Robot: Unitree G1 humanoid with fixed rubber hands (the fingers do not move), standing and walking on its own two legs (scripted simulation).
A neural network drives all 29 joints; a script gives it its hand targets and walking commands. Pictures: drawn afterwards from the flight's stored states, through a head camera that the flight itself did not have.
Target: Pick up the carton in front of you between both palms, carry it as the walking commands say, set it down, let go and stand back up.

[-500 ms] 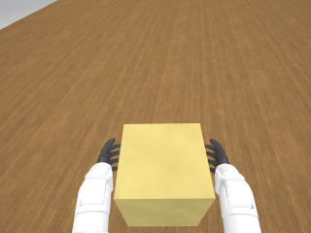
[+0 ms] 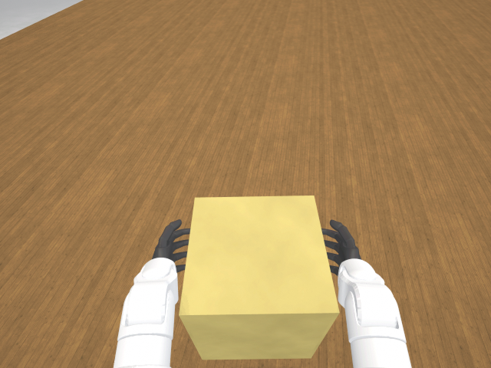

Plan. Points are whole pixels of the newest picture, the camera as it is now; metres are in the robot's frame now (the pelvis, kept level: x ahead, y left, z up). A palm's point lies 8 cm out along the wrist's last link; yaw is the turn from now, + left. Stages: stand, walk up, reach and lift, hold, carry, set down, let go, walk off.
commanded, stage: carry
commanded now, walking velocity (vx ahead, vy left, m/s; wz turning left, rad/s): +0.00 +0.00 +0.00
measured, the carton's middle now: (255, 281) +0.30 +0.00 -0.04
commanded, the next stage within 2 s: hold in 1.30 s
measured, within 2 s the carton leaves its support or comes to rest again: neither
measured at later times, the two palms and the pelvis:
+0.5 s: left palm (153, 292) +0.24 +0.16 +0.04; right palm (351, 292) +0.24 -0.14 +0.04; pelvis -0.05 +0.01 +0.00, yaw +0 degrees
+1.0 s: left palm (145, 305) +0.22 +0.16 +0.04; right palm (349, 304) +0.22 -0.13 +0.04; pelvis -0.07 +0.01 +0.00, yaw +0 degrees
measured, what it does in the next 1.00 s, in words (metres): shifts its weight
